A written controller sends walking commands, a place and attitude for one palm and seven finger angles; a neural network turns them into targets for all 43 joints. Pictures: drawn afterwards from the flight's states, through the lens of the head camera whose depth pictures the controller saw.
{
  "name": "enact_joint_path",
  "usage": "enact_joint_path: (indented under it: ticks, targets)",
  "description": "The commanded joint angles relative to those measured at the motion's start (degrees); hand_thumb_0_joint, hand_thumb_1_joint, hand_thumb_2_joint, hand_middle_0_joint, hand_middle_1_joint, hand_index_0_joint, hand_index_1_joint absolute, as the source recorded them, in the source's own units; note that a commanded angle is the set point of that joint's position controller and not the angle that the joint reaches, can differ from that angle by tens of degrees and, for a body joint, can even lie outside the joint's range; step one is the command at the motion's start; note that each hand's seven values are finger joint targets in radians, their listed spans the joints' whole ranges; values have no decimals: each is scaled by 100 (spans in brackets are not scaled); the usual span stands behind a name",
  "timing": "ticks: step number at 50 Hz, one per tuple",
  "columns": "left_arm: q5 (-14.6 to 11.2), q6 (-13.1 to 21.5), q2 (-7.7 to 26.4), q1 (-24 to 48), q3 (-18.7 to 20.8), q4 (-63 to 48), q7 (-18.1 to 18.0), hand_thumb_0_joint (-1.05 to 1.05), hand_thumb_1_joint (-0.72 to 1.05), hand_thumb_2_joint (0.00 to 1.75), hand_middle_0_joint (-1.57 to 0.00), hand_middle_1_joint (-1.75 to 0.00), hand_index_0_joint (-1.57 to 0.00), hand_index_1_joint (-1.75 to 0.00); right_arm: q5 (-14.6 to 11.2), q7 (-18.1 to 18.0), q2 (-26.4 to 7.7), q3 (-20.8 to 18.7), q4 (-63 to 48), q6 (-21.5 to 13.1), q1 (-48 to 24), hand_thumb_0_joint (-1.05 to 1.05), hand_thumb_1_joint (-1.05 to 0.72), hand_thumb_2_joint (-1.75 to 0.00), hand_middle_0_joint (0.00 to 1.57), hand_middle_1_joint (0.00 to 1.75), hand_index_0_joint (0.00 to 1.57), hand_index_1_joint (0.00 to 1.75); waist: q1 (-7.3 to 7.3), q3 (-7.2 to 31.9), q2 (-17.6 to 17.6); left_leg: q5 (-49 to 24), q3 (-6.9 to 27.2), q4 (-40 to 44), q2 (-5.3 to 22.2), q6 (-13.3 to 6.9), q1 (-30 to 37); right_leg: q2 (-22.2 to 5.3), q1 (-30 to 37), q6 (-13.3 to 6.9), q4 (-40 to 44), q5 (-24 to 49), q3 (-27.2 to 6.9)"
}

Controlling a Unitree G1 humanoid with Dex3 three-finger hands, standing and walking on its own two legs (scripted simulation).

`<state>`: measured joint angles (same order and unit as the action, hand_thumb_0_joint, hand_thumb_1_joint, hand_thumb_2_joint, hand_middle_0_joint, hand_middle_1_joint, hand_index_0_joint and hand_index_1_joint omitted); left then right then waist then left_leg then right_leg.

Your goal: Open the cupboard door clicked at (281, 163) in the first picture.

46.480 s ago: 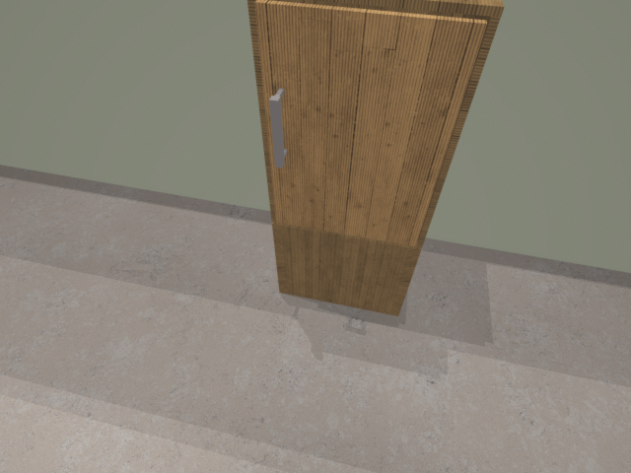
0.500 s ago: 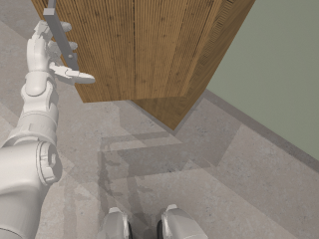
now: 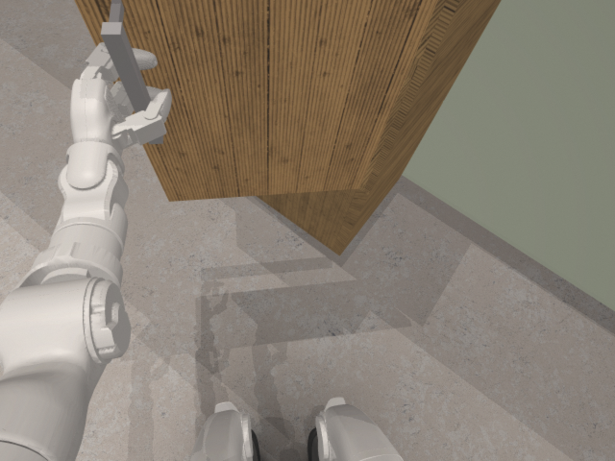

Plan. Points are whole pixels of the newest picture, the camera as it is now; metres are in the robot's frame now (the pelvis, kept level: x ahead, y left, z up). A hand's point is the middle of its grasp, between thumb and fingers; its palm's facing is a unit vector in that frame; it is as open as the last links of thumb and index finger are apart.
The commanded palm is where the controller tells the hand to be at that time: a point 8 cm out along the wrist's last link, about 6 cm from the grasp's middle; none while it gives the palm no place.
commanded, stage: close the thumb around the handle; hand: left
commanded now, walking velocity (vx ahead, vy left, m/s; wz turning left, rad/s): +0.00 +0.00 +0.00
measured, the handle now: (138, 81) +0.59 +0.16 +0.08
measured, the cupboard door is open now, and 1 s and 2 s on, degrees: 45 75 86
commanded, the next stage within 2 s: pull the door open along its arc in 0.16 s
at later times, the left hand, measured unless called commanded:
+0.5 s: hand (159, 125) +0.52 +0.13 +0.08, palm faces +0.03 -1.00 -0.02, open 5.7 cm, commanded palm +0.47 +0.18 +0.07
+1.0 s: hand (235, 243) +0.35 +0.05 +0.08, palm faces +0.33 -0.94 +0.06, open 6.1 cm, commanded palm +0.28 +0.10 +0.07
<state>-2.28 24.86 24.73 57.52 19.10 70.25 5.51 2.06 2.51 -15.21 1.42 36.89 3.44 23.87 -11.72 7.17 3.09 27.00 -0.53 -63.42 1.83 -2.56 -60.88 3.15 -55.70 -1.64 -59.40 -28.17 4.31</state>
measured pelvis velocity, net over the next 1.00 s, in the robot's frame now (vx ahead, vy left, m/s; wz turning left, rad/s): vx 0.02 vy -0.02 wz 0.03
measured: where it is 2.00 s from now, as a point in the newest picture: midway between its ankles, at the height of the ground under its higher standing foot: outside the picture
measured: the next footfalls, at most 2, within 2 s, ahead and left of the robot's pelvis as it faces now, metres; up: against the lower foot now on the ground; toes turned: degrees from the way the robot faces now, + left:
none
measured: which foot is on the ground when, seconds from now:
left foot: down 0.00-1.00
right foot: down 0.00-1.00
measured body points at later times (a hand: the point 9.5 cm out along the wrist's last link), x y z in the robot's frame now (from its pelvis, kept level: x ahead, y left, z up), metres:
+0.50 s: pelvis +0.00 -0.01 +0.01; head +0.13 +0.00 +0.44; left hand +0.51 +0.19 +0.08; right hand -0.02 -0.27 -0.11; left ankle +0.02 +0.09 -0.66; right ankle -0.01 -0.11 -0.66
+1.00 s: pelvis +0.02 -0.02 +0.02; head +0.07 -0.03 +0.47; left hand +0.33 +0.10 +0.08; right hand +0.19 -0.24 -0.08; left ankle +0.02 +0.09 -0.66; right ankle -0.01 -0.11 -0.66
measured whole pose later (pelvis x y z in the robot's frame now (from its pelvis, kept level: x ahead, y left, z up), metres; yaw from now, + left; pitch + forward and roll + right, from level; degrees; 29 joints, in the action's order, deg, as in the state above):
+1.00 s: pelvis +0.02 -0.02 +0.02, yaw +2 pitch +15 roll +0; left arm 3.5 18.6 -7.5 5.2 -7.5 17.8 -28.9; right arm 3.7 5.4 -10.7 -0.5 30.1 2.8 12.0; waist -1.1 9.8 1.5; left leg 26.8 -1.7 -56.5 0.5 -0.8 -44.9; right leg 2.1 -41.7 -3.2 -56.4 -29.9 2.9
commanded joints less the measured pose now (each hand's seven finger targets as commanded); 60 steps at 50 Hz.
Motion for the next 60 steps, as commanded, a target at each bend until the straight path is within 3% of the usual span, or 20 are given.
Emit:
enact_joint_path:
  ticks: [1, 3, 9, 11, 13, 15, 22, 26, 34, 35, 36, 38, 41, 45, 46, 47, 51, 54, 56, 60]
  targets:
    - [-108, 316, 969, 2633, 7, -1225, -133, 0, 90, 90, -40, -135, -40, -135, 9, -81, -1029, -358, -219, -22, 1162, 0, -90, -90, 20, 30, 20, 30, -146, 2803, 525, -2663, 605, 554, -12, 78, 2972, 94, 513, 44, 656, 2097, -152]
    - [-75, 403, 1261, 2706, 213, -1309, -201, 0, 90, 90, -40, -135, -40, -135, 8, -83, -1053, -371, -213, -30, 1147, 0, -90, -90, 20, 30, 20, 30, -120, 2833, 469, -2515, 581, 548, -20, 76, 2859, 88, 607, 54, 672, 2058, -205]
    - [20, 606, 1505, 2609, 376, -1332, -240, 0, 90, 90, -40, -135, -40, -135, 12, -91, -1023, -358, -217, -62, 1117, 0, -90, -90, 20, 30, 20, 30, -62, 2908, 493, -2478, 493, 519, -51, 60, 2694, 71, 825, 57, 634, 2214, -279]
    - [35, 631, 1283, 2658, 174, -1354, -198, 0, 90, 90, -40, -135, -40, -135, 11, -78, -1002, -355, -239, -70, 1084, 0, -90, -90, 20, 30, 20, 30, -111, 2862, 615, -2461, 503, 511, -49, 64, 2778, 73, 701, 44, 629, 2147, -268]
    - [56, 577, 1374, 2685, 207, -1166, -191, 0, 90, 90, -40, -135, -40, -135, 4, -88, -1014, -342, -198, -60, 1083, 0, -90, -90, 20, 30, 20, 30, -139, 2685, 540, -2273, 506, 527, -38, 63, 2642, 75, 670, 60, 662, 2005, -259]
    - [-13, 552, 983, 2464, -20, -1290, -155, 0, 90, 90, -40, -135, -40, -135, -13, -73, -983, -375, -247, -75, 1050, 0, -90, -90, 20, 30, 20, 30, -95, 2848, 567, -2293, 491, 545, -46, 75, 2786, 75, 691, 45, 683, 2027, -251]
    - [-253, 490, 855, 1423, 61, -1815, -32, 0, 90, 90, -40, -135, -40, -135, -71, -49, -950, -408, -429, -27, 964, 0, -90, -90, 20, 30, 20, 30, 242, 3247, 395, -2719, 349, 655, -98, 67, 2849, 75, 1424, 51, 696, 2676, -272]
    - [-412, 434, 510, 440, -69, -2298, 22, 0, 90, 90, -40, -135, -40, -135, -138, -21, -882, -446, -615, 13, 837, 0, -90, -90, 20, 30, 20, 30, 419, 3069, 170, -2844, 215, 784, -148, 43, 2751, 78, 1892, 49, 795, 3102, -299]
    - [-679, 316, -668, -2172, -861, -4110, -51, 0, 90, 90, -40, -135, -40, -135, -270, 121, -706, -512, -1040, -51, 325, 0, -90, -90, 20, 30, 20, 30, 799, 2548, -130, -3180, 12, 1119, -168, 33, 2967, 17, 2397, 75, 1005, 3736, -273]
    - [-1078, 247, -948, -2202, -167, -4481, -902, 0, 90, 90, -40, -135, -40, -135, -225, 124, -538, -491, -1065, -118, 90, 0, -90, -90, 20, 30, 20, 30, 1218, 2445, -102, -3182, -45, 1177, -152, 113, 2854, 28, 2470, 69, 1009, 3548, -166]
    - [-863, 192, -1338, -2489, -690, -4669, -1345, 0, 90, 90, -40, -135, -40, -135, -165, 155, -520, -463, -1090, -195, 12, 0, -90, -90, 20, 30, 20, 30, 1063, 2231, 7, -3214, -22, 1149, -158, 126, 2904, 36, 2282, 76, 970, 3458, -125]
    - [-679, 108, -1864, -3197, -1099, -5121, -1828, 0, 90, 90, -40, -135, -40, -135, -122, 253, -471, -478, -1093, -234, -102, 0, -90, -90, 20, 30, 20, 30, 1065, 2142, -87, -3435, 43, 1138, -90, 187, 3077, 3, 2126, 72, 930, 3299, -41]
    - [-176, 107, -2118, -3764, -1422, -5943, -2632, 0, 90, 90, -40, -135, -40, -135, 23, 321, -435, -524, -1195, -257, -260, 0, -90, -90, 20, 30, 20, 30, 1114, 2330, -443, -3537, 59, 1075, -96, 178, 3092, -32, 2359, 67, 803, 3523, -76]
    - [412, -120, -2789, -4303, -2033, -6311, -3518, 0, 90, 90, -40, -135, -40, -135, 112, 328, -265, -493, -1286, -238, -707, 0, -90, -90, 20, 30, 20, 30, 1143, 2075, -602, -2833, 17, 1120, -161, 190, 2842, -139, 2496, 45, 830, 3301, -119]
    - [568, -181, -2770, -4273, -2071, -6415, -3689, 0, 90, 90, -40, -135, -40, -135, 142, 286, -246, -479, -1285, -239, -788, 0, -90, -90, 20, 30, 20, 30, 1117, 2014, -622, -2697, 31, 1095, -169, 182, 2800, -145, 2480, 31, 848, 3222, -148]
    - [648, -266, -2844, -4528, -2073, -6457, -3822, 0, 90, 90, -40, -135, -40, -135, 168, 251, -185, -454, -1321, -233, -914, 0, -90, -90, 20, 30, 20, 30, 1202, 2028, -680, -2502, 18, 1134, -198, 189, 2735, -174, 2590, 23, 888, 3109, -163]
    - [979, -557, -3261, -5282, -2672, -6849, -3937, 0, 90, 90, -40, -135, -40, -135, 189, 106, -42, -349, -1437, -236, -1306, 0, -90, -90, 20, 30, 20, 30, 1248, 1853, -607, -2190, 26, 1216, -227, 191, 2782, -232, 2720, -33, 1069, 2892, -232]
    - [698, -747, -3590, -5978, -3009, -7315, -3812, 0, 90, 90, -40, -135, -40, -135, 110, 44, 52, -285, -1537, -265, -1570, 0, -90, -90, 20, 30, 20, 30, 1239, 1714, -871, -1980, 32, 1296, -257, 208, 2902, -334, 3015, 84, 1320, 3180, -322]
    - [554, -893, -3615, -6658, -3068, -7610, -3726, 0, 90, 90, -40, -135, -40, -135, 77, 32, 92, -238, -1611, -276, -1702, 0, -90, -90, 20, 30, 20, 30, 1343, 1600, -880, -1918, 54, 1357, -281, 237, 2886, -383, 3258, 109, 1448, 3391, -392]
    - [606, -1058, -3891, -6265, -3416, -7603, -3758, 0, 90, 90, -40, -135, -40, -135, 81, 10, 151, -135, -1533, -362, -1889, 0, -90, -90, 20, 30, 20, 30, 1086, 927, -787, -1455, 135, 1282, -313, 247, 2760, -495, 2772, 182, 1644, 2912, -510]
